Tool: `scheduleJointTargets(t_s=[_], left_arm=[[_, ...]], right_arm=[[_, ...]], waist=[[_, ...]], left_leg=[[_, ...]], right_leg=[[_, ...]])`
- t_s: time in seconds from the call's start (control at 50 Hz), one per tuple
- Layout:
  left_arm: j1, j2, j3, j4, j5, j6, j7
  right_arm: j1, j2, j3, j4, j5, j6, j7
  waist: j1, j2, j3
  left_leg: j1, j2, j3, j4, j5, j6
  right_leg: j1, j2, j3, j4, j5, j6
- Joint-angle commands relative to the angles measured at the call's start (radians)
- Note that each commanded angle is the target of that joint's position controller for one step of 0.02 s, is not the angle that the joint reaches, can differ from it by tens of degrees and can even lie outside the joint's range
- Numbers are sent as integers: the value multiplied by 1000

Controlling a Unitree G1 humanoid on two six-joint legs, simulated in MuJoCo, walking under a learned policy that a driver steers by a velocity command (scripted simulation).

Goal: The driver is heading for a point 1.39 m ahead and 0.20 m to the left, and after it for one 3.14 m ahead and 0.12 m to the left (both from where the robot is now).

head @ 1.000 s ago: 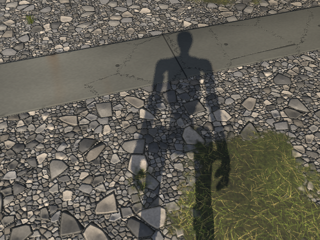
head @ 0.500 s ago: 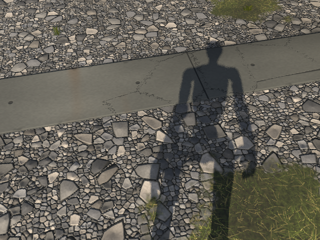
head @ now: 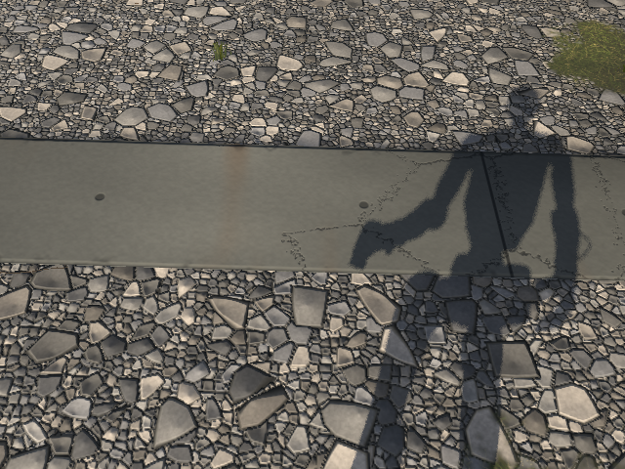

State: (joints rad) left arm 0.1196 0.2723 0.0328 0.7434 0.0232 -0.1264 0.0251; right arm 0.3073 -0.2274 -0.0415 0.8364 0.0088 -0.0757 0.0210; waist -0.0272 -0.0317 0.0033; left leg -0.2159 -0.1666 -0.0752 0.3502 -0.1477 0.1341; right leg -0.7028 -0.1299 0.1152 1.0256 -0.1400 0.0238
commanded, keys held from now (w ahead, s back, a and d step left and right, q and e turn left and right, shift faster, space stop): w+q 0.46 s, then w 0.54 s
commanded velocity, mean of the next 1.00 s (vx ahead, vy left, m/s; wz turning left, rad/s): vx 0.50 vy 0.00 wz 0.40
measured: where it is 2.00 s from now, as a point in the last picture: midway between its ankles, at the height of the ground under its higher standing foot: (203, 285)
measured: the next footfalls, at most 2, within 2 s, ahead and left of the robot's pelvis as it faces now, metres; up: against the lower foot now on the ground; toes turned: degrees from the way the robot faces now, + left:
right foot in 0.24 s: +0.31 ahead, -0.14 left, +0.00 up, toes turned +13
left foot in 0.76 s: +0.49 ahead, +0.20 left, +0.00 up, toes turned +24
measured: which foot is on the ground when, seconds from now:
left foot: down 0.00-0.24, up 0.26-0.74, down 0.76-1.00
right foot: up 0.00-0.22, down 0.24-0.76, up 0.78-1.00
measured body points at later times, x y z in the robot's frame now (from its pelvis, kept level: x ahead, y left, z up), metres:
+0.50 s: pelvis +0.26 -0.05 +0.00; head +0.29 -0.05 +0.45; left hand +0.23 +0.24 -0.11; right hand +0.49 -0.25 -0.10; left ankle +0.28 +0.13 -0.65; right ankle +0.27 -0.15 -0.74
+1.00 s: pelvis +0.48 +0.11 +0.00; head +0.50 +0.13 +0.45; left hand +0.51 +0.41 -0.11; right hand +0.65 -0.12 -0.10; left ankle +0.45 +0.18 -0.74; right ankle +0.61 -0.04 -0.66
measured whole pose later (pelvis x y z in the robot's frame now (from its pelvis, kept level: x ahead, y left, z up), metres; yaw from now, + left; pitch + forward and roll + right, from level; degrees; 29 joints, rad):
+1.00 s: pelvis +0.48 +0.11 +0.00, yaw +23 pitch +2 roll +1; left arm 0.19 0.30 0.05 0.79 -0.01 -0.07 0.00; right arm 0.34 -0.25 -0.06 0.77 0.00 -0.08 0.03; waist -0.03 -0.05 0.00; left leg -0.18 -0.06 0.04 0.31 -0.17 0.07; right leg -0.66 -0.13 0.03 1.06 -0.19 0.01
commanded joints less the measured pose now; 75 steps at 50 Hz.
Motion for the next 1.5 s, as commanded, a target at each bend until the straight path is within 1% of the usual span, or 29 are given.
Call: scheduleJointTargets(t_s=[0.02, 0.14, 0.22, 0.24, 0.26, 0.28, 0.3, 0.32, 0.36, 0.54, 0.66, 0.7, 0.74, 0.76, 0.78, 0.8, 0.82, 0.88, 0.98, 1.1, 1.2, 1.26, 1.28, 1.3, 1.32, 1.34, 1.36, 1.4, 1.5], left_arm=[[-29, 40, 9, -70, 1, 7, 13], [-174, 76, 16, -136, -27, -18, -18], [12, 138, 50, -103, -24, -41, -23], [176, 194, 66, -87, -10, -42, -14], [293, 266, 88, -56, 1, -25, -12], [281, 179, 74, -65, -17, -17, -16], [241, 115, 58, -80, -22, -10, -13], [190, 103, 50, -86, -19, -1, -14], [137, 77, 39, -74, -11, 3, -19], [184, 130, 59, 15, -22, 1, -32], [262, 178, 63, 76, -53, 28, -32], [259, 195, 66, 90, -59, 40, -30], [245, 198, 61, 99, -61, 52, -23], [242, 169, 46, 83, -45, 48, -18], [335, 39, 2, 39, -22, 28, -29], [317, 94, 12, 61, -40, 0, -36], [221, 155, 33, 28, -72, -7, -40], [170, 127, 36, 21, -37, 14, -29], [141, 75, 31, 8, -26, 56, -23], [-63, 41, 16, -47, -32, 39, -44], [-164, 59, 15, -99, -39, 27, -73], [-82, 92, 29, -88, -35, 20, -79], [36, 119, 47, -52, -31, 21, -73], [205, 176, 70, -10, -26, 22, -63], [321, 280, 94, 4, -7, 25, -57], [359, 223, 78, 17, -26, 29, -61], [295, 169, 59, 10, -33, 28, -60], [157, 119, 43, -10, -26, 31, -60], [125, 108, 41, 13, -18, 6, -61]], right_arm=[[-5, -160, -40, -80, 11, -11, -24], [72, -164, -43, -78, 23, 9, -33], [17, -142, -35, -109, 12, 21, -38], [-2, -85, -14, -132, -1, 14, -31], [132, -36, 3, -155, 25, 1, -26], [145, -133, -12, -141, 37, -1, -28], [53, -194, -29, -147, 35, 6, -28], [-1, -184, -30, -160, 21, 14, -30], [-29, -147, -35, -179, 14, 19, -22], [-153, -65, -15, -235, 9, 26, -4], [-337, -67, -5, -301, 16, 5, 28], [-323, -92, -15, -309, 13, 2, 32], [-108, -158, -53, -246, 4, 1, 23], [67, -225, -81, -203, -1, 5, 8], [147, -348, -101, -190, -15, 7, -2], [184, -277, -83, -187, -6, 5, -2], [121, -228, -63, -181, -5, -1, 3], [-62, -128, -34, -194, -6, -9, 15], [-43, -153, -44, -141, -9, -36, 5], [44, -189, -49, -82, 1, -20, -18], [100, -212, -55, -30, 12, -2, -24], [72, -231, -61, -20, 13, 11, -29], [58, -224, -57, -19, 11, 17, -30], [63, -190, -42, -30, 0, 19, -33], [183, -86, -9, -52, -4, 2, -26], [180, -92, -5, -36, 2, -21, -19], [93, -182, -29, -55, 28, -32, -13], [-30, -172, -28, -86, 16, -33, -18], [6, -117, -33, -66, 1, 14, -31]], waist=[[3, 79, 8], [-56, 120, -20], [59, 162, -96], [133, 80, -227], [91, -256, -365], [97, -233, -318], [119, -110, -176], [102, -20, -91], [56, -29, -7], [63, -31, 14], [106, -46, 71], [75, -68, 56], [-51, -62, -79], [-125, -18, -196], [-72, 252, -331], [-103, 227, -438], [-89, 180, -268], [21, 111, -76], [55, 93, -10], [-20, 90, 44], [-45, 97, 74], [12, 119, 21], [76, 108, -51], [139, 65, -178], [120, -163, -343], [134, -248, -421], [134, -160, -273], [81, -24, -85], [5, -44, -28]], left_leg=[[-143, 204, -193, -128, 128, 128], [56, 259, -341, -11, 21, 96], [52, 225, -378, 186, 144, 44], [-73, 168, -288, 452, 76, 3], [-429, 26, -133, 747, -337, -68], [-583, 110, -139, 916, -417, -81], [-626, 148, -131, 978, -322, -91], [-601, 182, -94, 976, -239, -103], [-537, 235, -76, 903, -157, -109], [-518, 258, -19, 546, 101, -123], [-442, 233, 79, 287, 82, -84], [-374, 203, 106, 234, -5, -49], [-42, 130, 160, 145, 45, 1], [260, 222, 43, 181, 91, 44], [636, 515, -457, 131, 5, 209], [646, 577, -691, -7, -50, 247], [524, 531, -520, -18, -21, 190], [138, 401, -213, -96, 156, 115], [25, 373, -89, -202, 244, 133], [89, 354, -11, -215, 168, 84], [226, 419, -35, -147, 162, 65], [269, 419, -27, -33, 389, 32], [251, 374, 11, 110, 545, 10], [124, 319, 57, 343, 484, -25], [-284, 171, 107, 759, 95, -104], [-454, 107, -28, 929, -414, -110], [-554, 170, -58, 1008, -376, -95], [-524, 261, -3, 907, -210, -86], [-409, 308, 8, 738, -58, -120]], right_leg=[[114, 60, -66, -232, 172, 27], [150, 124, -30, -516, 163, 13], [467, 121, -39, -620, 66, -71], [734, -41, 99, -599, 40, -145], [1088, -269, 522, -649, -129, -315], [1074, -319, 675, -702, -337, -311], [951, -277, 534, -719, -331, -262], [821, -229, 391, -736, -204, -228], [649, -143, 210, -793, -36, -198], [622, -101, -96, -864, 252, -217], [705, -144, -122, -844, 228, -199], [750, -162, -128, -782, 376, -184], [710, -107, -199, -522, 664, -143], [517, -64, -229, -269, 508, -101], [81, 99, -221, 141, -166, -33], [-25, 126, -31, 293, -445, -42], [-111, 73, -31, 328, -376, -53], [20, -24, -55, 171, -165, -45], [27, -28, -62, 24, -3, -6], [24, 16, -94, -335, 247, -13], [14, 44, -95, -465, 160, -55], [167, 91, -137, -512, 64, -100], [333, 130, -172, -535, 73, -125], [606, 66, -109, -497, 129, -168], [1022, -197, 323, -526, 16, -323], [1102, -268, 633, -695, -107, -370], [997, -240, 519, -714, -184, -315], [699, -163, 281, -760, -58, -266], [503, -90, 79, -875, 154, -273]])
Keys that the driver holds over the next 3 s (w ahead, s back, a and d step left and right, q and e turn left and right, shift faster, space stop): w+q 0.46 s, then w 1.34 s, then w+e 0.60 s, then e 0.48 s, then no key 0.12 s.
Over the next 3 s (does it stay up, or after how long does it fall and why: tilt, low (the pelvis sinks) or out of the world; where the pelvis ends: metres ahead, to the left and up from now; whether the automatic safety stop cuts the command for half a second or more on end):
stays up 1.35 0.37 -0.01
